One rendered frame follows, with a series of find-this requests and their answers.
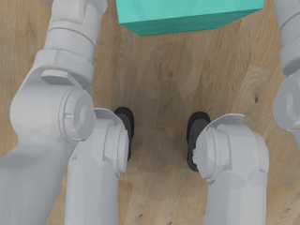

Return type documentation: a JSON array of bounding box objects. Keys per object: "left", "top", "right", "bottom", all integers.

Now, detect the left robot upper arm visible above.
[{"left": 0, "top": 83, "right": 97, "bottom": 225}]

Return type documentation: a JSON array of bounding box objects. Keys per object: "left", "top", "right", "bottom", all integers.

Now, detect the left robot forearm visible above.
[{"left": 9, "top": 0, "right": 108, "bottom": 122}]

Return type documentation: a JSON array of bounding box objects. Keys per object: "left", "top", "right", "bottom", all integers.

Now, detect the right robot upper arm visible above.
[{"left": 272, "top": 70, "right": 300, "bottom": 153}]

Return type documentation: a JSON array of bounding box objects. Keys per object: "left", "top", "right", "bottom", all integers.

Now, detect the right robot forearm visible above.
[{"left": 274, "top": 0, "right": 300, "bottom": 76}]

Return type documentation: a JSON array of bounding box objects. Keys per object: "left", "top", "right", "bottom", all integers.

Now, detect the robot left foot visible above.
[{"left": 114, "top": 107, "right": 134, "bottom": 162}]

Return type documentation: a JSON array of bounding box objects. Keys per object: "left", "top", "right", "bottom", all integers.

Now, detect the carton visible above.
[{"left": 116, "top": 0, "right": 264, "bottom": 37}]

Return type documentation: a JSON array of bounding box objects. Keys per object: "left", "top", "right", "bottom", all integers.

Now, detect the robot right shin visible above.
[{"left": 192, "top": 113, "right": 269, "bottom": 174}]

